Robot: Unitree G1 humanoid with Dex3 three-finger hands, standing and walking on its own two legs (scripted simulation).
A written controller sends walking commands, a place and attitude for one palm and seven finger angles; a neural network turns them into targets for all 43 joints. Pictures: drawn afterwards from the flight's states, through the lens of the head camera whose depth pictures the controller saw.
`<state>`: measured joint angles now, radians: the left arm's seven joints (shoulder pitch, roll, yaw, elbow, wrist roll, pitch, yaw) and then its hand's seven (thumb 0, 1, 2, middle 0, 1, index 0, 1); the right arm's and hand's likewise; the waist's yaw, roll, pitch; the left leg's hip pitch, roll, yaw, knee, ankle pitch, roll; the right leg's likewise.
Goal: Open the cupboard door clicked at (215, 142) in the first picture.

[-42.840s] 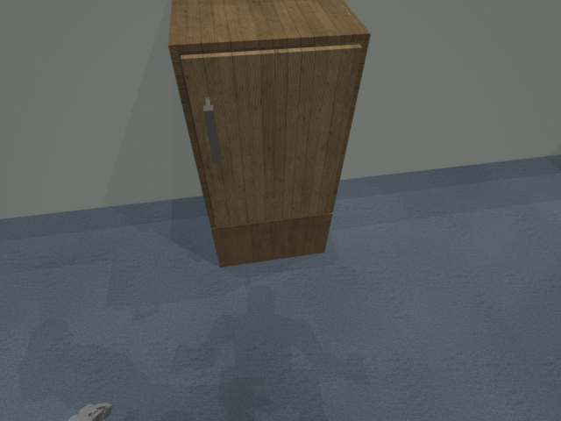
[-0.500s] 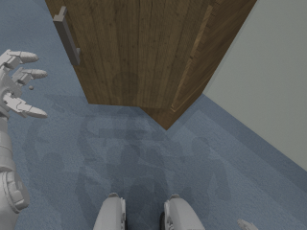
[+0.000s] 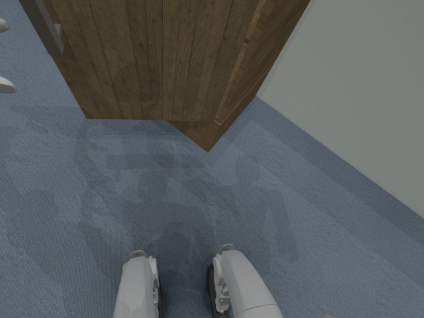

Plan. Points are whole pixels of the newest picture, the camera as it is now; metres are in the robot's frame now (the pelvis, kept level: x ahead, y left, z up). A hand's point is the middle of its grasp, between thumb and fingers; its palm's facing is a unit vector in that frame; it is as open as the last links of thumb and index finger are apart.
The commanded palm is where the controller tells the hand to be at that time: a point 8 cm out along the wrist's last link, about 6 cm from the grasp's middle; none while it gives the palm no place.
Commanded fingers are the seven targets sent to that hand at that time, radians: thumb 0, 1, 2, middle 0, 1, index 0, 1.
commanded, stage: move the hooked fingers beside the handle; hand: left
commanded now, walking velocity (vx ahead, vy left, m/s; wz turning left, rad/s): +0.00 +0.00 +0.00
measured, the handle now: (40, 4) +0.63 +0.24 +0.08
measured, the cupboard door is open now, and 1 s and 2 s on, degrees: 41 41 41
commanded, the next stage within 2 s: slide the fingers in behind the handle in 1.00 s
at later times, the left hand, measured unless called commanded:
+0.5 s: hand out of the picture +0.58 +0.31 +0.08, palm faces +0.00 -1.00 -0.03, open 13.9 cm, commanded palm +0.59 +0.31 +0.08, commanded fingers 0.00 -0.50 0.30 -0.30 -1.20 -0.30 -1.20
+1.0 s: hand out of the picture +0.57 +0.30 +0.09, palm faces +0.00 -1.00 -0.04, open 13.9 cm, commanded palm +0.57 +0.31 +0.08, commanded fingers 0.00 -0.50 0.30 -0.30 -1.20 -0.30 -1.20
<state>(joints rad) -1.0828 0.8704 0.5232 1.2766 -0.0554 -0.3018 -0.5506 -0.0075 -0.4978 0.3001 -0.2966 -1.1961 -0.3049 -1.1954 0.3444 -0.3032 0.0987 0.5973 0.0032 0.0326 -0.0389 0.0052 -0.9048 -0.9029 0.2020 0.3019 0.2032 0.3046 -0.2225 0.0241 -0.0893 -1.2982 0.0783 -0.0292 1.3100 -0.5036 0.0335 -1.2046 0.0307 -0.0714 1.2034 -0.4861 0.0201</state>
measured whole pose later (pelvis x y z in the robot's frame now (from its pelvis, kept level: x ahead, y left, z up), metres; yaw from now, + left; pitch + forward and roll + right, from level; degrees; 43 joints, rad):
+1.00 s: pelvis +0.02 +0.01 +0.01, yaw -1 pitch +30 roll -8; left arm -1.12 0.92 0.55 1.25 -0.01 -0.27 -0.52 -0.01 -0.50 0.30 -0.30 -1.20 -0.30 -1.20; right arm 0.36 -0.28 0.11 0.57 -0.02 0.10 -0.01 0.00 -0.91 -0.90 0.20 0.30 0.20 0.30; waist -0.26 0.04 -0.08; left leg -1.31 0.09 -0.04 1.29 -0.53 0.04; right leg -1.20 0.05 -0.08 1.15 -0.49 0.03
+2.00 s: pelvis +0.02 +0.01 +0.00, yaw +0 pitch +31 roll -8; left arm -1.17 0.80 0.44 1.25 -0.01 -0.27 -0.39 -0.01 -0.50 0.30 -0.30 -1.20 -0.31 -1.22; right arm 0.39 -0.26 0.09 0.62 -0.04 0.07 0.01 0.00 -0.90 -0.90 0.20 0.30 0.20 0.30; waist -0.25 0.03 -0.09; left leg -1.33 0.07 -0.05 1.29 -0.52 0.04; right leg -1.21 0.03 -0.08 1.16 -0.49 0.03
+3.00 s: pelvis +0.02 -0.01 +0.01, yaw +0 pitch +29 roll -6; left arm -1.09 0.70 0.46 1.24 -0.03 -0.33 -0.34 -0.01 -0.33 0.37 -0.31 -1.21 -0.31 -1.21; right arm 0.38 -0.27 0.07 0.62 -0.03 0.08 0.02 0.00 -0.91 -0.90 0.20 0.30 0.20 0.30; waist -0.24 0.05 -0.10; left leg -1.26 0.08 -0.03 1.27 -0.52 0.02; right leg -1.18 0.04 -0.06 1.16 -0.50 0.01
